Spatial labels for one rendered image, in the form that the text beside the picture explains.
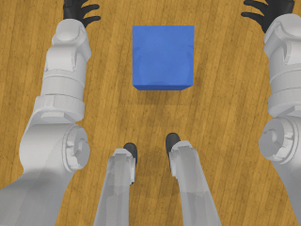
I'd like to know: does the left robot forearm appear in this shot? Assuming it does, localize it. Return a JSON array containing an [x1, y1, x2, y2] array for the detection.
[[19, 19, 92, 164]]

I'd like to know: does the left robot upper arm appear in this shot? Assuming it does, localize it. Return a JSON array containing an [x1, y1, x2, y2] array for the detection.
[[0, 123, 90, 226]]

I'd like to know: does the robot foot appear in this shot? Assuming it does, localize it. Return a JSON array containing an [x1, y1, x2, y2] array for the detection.
[[123, 142, 137, 186], [166, 133, 181, 171]]

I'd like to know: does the robot left foot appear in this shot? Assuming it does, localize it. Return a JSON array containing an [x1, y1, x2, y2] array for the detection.
[[123, 142, 137, 186]]

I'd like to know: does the right robot hand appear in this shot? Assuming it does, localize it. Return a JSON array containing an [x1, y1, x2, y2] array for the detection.
[[241, 0, 295, 34]]

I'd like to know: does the robot right foot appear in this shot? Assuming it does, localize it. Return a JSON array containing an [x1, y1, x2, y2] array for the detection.
[[166, 133, 181, 171]]

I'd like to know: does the right robot upper arm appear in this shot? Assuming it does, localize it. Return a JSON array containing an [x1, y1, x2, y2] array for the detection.
[[258, 115, 301, 226]]

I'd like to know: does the right robot forearm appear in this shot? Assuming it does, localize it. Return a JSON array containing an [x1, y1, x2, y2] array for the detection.
[[263, 13, 301, 118]]

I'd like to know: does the carton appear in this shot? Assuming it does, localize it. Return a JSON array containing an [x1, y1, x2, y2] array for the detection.
[[132, 25, 195, 90]]

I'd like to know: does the left robot hand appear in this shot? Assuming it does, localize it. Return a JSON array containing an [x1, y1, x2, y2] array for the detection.
[[63, 0, 101, 28]]

